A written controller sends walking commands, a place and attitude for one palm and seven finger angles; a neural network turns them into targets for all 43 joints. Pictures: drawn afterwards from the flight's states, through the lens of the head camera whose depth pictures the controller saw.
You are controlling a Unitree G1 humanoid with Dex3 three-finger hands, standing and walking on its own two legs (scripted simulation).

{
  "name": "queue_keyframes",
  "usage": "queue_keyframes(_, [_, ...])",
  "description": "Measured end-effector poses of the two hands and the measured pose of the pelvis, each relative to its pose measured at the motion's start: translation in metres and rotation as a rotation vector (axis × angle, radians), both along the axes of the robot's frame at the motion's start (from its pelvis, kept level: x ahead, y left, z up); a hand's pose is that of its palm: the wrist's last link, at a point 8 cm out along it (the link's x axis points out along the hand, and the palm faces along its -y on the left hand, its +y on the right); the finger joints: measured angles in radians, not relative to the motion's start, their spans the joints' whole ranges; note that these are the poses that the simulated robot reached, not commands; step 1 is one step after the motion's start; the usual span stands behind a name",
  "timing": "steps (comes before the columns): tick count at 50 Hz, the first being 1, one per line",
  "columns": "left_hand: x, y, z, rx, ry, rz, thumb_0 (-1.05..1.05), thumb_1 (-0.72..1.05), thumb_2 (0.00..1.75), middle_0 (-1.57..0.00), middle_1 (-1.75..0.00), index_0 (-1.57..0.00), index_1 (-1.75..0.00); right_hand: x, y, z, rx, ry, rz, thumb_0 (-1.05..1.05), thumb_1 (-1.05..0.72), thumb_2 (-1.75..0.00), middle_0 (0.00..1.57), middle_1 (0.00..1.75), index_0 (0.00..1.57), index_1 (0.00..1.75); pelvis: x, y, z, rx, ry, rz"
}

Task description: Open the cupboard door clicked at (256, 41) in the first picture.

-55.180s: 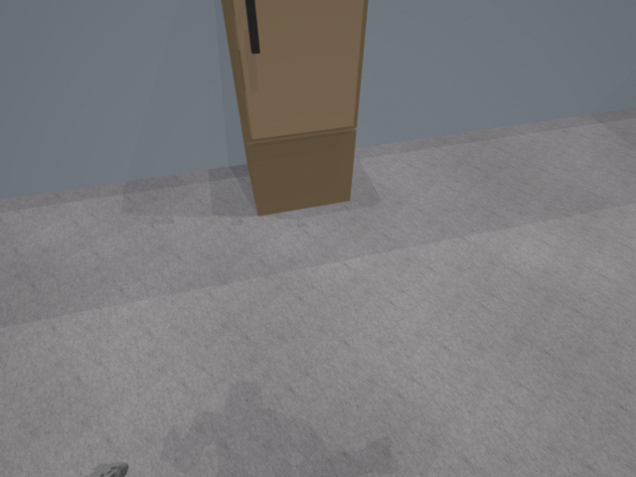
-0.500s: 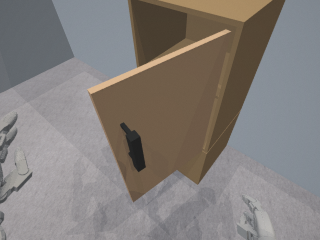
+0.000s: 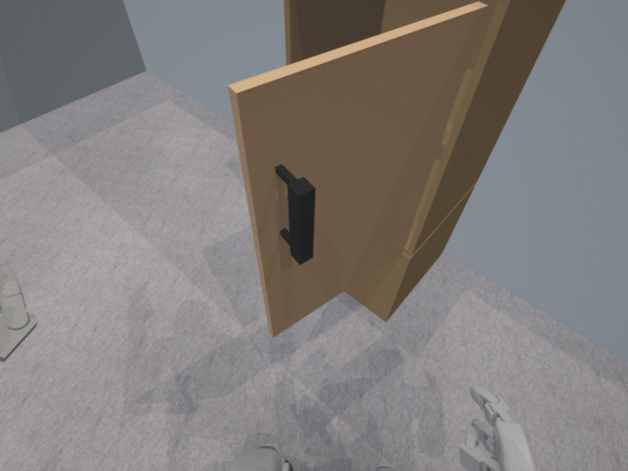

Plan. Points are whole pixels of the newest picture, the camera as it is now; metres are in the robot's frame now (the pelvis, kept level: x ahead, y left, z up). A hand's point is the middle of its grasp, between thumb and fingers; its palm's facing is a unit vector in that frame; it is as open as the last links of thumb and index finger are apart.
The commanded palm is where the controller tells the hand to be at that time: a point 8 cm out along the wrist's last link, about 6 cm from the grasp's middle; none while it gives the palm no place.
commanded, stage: step back with the hand held close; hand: left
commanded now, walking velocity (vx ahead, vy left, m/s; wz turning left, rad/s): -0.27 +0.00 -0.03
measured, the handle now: (292, 215) +0.42 +0.07 +0.08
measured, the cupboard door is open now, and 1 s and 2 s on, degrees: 77 77 77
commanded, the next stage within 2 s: stop stepping back and stand still in 0.36 s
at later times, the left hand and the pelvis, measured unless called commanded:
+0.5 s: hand out of the picture +0.11 +0.26 +0.18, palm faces +0.37 -0.81 -0.46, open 7.4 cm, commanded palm +0.06 +0.30 +0.19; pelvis -0.11 +0.01 +0.01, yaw -5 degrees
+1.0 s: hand out of the picture +0.01 +0.28 +0.18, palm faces +0.40 -0.80 -0.45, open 7.4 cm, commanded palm -0.03 +0.31 +0.19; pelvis -0.20 +0.02 +0.02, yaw -5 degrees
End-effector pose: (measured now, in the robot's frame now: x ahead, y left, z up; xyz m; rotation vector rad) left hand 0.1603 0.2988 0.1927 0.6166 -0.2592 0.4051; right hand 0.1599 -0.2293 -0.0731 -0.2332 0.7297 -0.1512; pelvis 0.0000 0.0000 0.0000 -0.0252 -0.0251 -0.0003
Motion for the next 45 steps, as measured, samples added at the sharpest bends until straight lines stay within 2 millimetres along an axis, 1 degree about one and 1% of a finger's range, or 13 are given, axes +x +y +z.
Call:
queue_keyframes(4, [-0.017,0.000,-0.003,-0.037,-0.033,-0.001,0.01,0.89,0.90,-0.21,-0.30,-0.22,-0.31,-0.016,0.002,-0.005,-0.012,0.023,0.012,0.01,-0.90,-0.90,0.20,0.30,0.20,0.30,-0.013,0.004,-0.002,0.002,0.001,-0.002])
queue_keyframes(8, [-0.025,0.006,-0.006,-0.050,-0.067,-0.038,0.01,0.89,0.90,-0.21,-0.30,-0.22,-0.31,-0.035,0.004,-0.005,-0.048,0.032,-0.005,0.01,-0.90,-0.90,0.20,0.30,0.20,0.30,-0.029,0.013,-0.006,-0.007,-0.012,0.000])
queue_keyframes(11, [-0.031,0.014,0.002,-0.015,-0.087,-0.045,0.01,0.88,0.90,-0.21,-0.30,-0.22,-0.31,-0.047,0.009,-0.002,-0.050,0.012,-0.019,0.01,-0.90,-0.90,0.20,0.30,0.20,0.30,-0.042,0.016,-0.005,-0.045,-0.017,0.014])
queue_keyframes(14, [-0.044,0.020,0.014,0.005,-0.115,-0.043,0.01,0.88,0.90,-0.21,-0.30,-0.22,-0.31,-0.060,0.015,0.004,-0.021,0.006,-0.020,0.01,-0.90,-0.90,0.20,0.30,0.20,0.30,-0.053,0.013,0.001,-0.054,-0.004,0.011])
queue_keyframes(18, [-0.066,0.016,0.019,-0.033,-0.100,-0.034,0.01,0.89,0.90,-0.21,-0.30,-0.21,-0.31,-0.072,0.021,0.012,0.011,-0.010,0.005,0.01,-0.90,-0.90,0.20,0.30,0.20,0.30,-0.068,0.010,0.009,-0.055,0.039,-0.009])
queue_keyframes(22, [-0.084,0.001,0.011,-0.024,-0.067,-0.072,0.01,0.89,0.90,-0.20,-0.30,-0.21,-0.31,-0.081,0.019,0.006,0.027,-0.036,0.040,0.01,-0.90,-0.90,0.20,0.30,0.20,0.30,-0.094,0.005,0.002,0.004,0.079,-0.068])
queue_keyframes(25, [-0.089,-0.004,0.005,-0.046,-0.021,-0.107,0.01,0.89,0.90,-0.21,-0.30,-0.21,-0.31,-0.098,0.016,0.005,0.016,0.001,0.017,0.01,-0.90,-0.90,0.20,0.30,0.20,0.30,-0.107,0.010,0.007,-0.003,0.059,-0.079])
queue_keyframes(28, [-0.090,0.001,-0.002,-0.069,0.017,-0.122,0.01,0.88,0.90,-0.21,-0.30,-0.22,-0.31,-0.118,0.012,0.014,-0.007,0.009,-0.032,0.01,-0.90,-0.90,0.20,0.30,0.20,0.30,-0.112,0.013,0.011,0.017,0.047,-0.084])
queue_keyframes(30, [-0.091,0.006,-0.007,-0.079,0.018,-0.131,0.01,0.88,0.90,-0.21,-0.30,-0.22,-0.31,-0.128,0.009,0.017,-0.040,-0.024,-0.055,0.01,-0.90,-0.90,0.20,0.30,0.20,0.30,-0.116,0.019,0.006,-0.005,0.044,-0.085])
queue_keyframes(34, [-0.100,0.012,-0.008,-0.091,0.008,-0.147,0.01,0.88,0.90,-0.21,-0.30,-0.22,-0.31,-0.155,0.006,0.025,-0.061,-0.051,-0.088,0.01,-0.90,-0.90,0.20,0.30,0.20,0.30,-0.138,0.023,0.008,0.022,0.015,-0.080])
queue_keyframes(37, [-0.117,0.009,0.003,-0.072,0.007,-0.159,0.01,0.89,0.90,-0.21,-0.30,-0.22,-0.31,-0.178,0.009,0.033,-0.053,-0.059,-0.086,0.01,-0.90,-0.90,0.20,0.30,0.20,0.30,-0.153,0.023,0.016,0.012,0.006,-0.083])
queue_keyframes(40, [-0.140,0.006,0.014,-0.040,0.021,-0.156,0.01,0.89,0.90,-0.21,-0.30,-0.22,-0.31,-0.200,0.010,0.034,-0.033,-0.046,-0.091,0.01,-0.90,-0.90,0.20,0.30,0.20,0.30,-0.164,0.022,0.022,0.004,0.012,-0.083])
queue_keyframes(45, [-0.177,0.008,0.016,0.007,0.058,-0.103,0.01,0.89,0.90,-0.21,-0.30,-0.22,-0.31,-0.226,0.005,0.014,-0.013,0.016,-0.077,0.01,-0.90,-0.90,0.20,0.30,0.20,0.30,-0.189,0.020,0.017,0.030,0.026,-0.083])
